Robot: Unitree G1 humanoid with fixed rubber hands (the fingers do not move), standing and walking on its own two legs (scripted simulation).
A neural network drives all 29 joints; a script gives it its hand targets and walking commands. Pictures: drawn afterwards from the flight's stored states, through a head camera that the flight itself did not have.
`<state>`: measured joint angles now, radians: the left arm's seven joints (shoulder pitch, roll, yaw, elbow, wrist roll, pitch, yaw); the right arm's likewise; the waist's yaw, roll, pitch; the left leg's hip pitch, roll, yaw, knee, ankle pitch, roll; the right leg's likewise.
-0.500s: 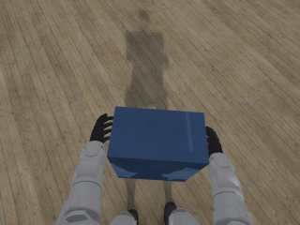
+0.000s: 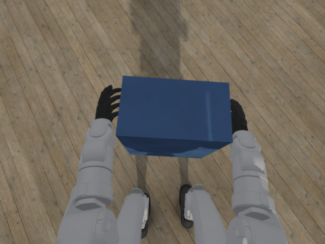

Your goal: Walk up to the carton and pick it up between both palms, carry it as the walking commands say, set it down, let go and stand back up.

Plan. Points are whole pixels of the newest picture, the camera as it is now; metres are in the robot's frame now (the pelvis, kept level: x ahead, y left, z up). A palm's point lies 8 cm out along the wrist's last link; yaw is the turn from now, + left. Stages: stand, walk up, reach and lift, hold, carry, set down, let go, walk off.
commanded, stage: set down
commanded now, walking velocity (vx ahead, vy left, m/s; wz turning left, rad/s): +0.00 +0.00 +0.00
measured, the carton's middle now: (170, 125) +0.41 -0.02 -0.14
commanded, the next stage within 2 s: none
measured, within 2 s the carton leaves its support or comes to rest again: neither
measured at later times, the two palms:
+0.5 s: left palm (118, 118) +0.44 +0.14 -0.15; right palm (229, 126) +0.41 -0.20 -0.17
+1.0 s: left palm (128, 120) +0.46 +0.13 -0.23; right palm (224, 126) +0.44 -0.21 -0.25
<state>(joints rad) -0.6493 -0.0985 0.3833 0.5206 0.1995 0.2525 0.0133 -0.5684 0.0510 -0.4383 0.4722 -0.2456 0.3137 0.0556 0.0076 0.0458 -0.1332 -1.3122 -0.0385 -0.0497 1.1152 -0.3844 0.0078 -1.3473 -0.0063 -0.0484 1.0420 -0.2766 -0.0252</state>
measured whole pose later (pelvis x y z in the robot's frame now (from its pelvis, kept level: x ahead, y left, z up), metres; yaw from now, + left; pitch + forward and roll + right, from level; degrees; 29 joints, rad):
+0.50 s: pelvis +0.00 +0.00 -0.07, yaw +0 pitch +44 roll -1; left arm -0.76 -0.10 0.41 0.48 0.18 0.26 0.04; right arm -0.71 -0.02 -0.41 0.47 -0.22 0.33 0.06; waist 0.01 0.06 -0.19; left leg -1.70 -0.05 -0.05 1.40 -0.47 0.00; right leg -1.74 -0.01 -0.05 1.33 -0.36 -0.03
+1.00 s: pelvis -0.03 +0.00 -0.14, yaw +0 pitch +49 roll +0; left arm -0.95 -0.06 0.43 0.51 0.18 0.27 0.08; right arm -0.92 -0.12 -0.41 0.54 -0.21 0.35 0.07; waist 0.01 0.06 -0.14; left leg -1.98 -0.06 -0.05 1.62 -0.49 -0.01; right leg -2.03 -0.01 -0.04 1.54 -0.37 -0.03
